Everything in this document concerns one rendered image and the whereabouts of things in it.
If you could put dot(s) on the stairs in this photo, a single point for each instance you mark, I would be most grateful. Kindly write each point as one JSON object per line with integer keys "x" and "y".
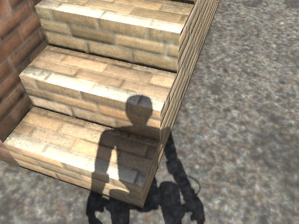
{"x": 107, "y": 89}

